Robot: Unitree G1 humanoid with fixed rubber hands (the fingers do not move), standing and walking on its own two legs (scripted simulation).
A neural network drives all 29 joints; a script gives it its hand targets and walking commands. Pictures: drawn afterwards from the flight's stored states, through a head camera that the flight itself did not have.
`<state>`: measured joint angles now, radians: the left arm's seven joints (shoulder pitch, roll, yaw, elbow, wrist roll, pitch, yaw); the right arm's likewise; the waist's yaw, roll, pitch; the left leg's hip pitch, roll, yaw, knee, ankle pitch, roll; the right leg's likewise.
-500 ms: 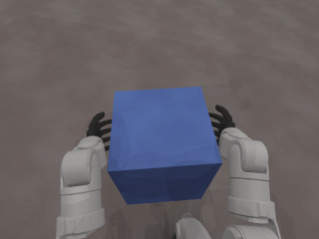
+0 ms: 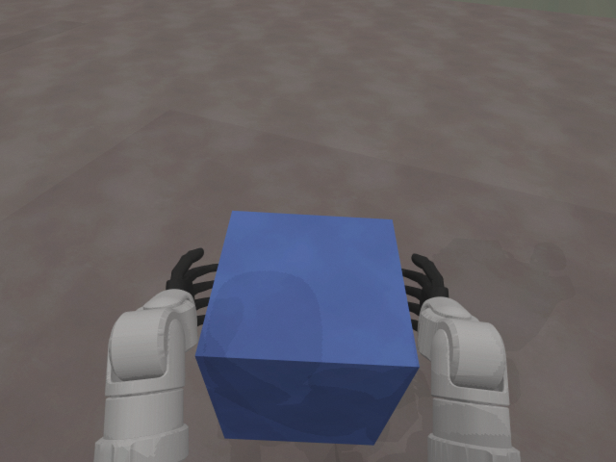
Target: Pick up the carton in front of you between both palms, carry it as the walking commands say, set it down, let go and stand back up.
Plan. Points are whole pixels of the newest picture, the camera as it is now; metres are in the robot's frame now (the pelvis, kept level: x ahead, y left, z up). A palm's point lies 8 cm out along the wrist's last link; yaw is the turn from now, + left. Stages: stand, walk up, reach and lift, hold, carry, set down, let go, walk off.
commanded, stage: carry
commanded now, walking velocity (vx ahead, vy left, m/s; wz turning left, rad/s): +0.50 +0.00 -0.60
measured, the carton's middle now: (305, 332) +0.31 +0.02 +0.02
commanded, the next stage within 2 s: none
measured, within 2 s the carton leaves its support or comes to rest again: neither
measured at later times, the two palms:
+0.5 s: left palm (300, 167) +0.60 +0.04 +0.09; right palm (475, 192) +0.54 -0.25 +0.09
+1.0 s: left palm (387, 89) +0.91 -0.14 +0.10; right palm (522, 121) +0.74 -0.39 +0.12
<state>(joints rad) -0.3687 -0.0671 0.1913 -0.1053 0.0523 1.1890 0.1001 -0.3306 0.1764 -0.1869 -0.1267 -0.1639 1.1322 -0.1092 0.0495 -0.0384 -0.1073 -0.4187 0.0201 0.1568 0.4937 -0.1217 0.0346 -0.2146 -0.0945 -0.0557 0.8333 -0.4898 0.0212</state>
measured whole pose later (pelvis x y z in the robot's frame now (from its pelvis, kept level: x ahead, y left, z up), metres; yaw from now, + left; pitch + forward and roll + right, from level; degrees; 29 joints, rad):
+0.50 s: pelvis +0.31 -0.05 +0.01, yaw -15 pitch +6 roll +0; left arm -0.14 -0.13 0.10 -0.33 0.10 1.21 0.09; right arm -0.16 0.13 -0.11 -0.32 -0.11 1.20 -0.10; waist 0.05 0.01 -0.10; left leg -0.52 0.10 0.08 0.92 -0.46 -0.07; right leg -0.28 0.02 -0.10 0.41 -0.23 -0.06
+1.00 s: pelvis +0.61 -0.12 +0.01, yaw -34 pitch +4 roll -3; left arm -0.15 -0.13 0.08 -0.38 0.13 1.24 0.09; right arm -0.15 0.13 -0.12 -0.34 -0.08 1.18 -0.10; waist -0.03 -0.01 -0.12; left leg 0.05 0.15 0.39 0.29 -0.37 -0.07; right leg -0.63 -0.08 -0.16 0.71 -0.08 -0.03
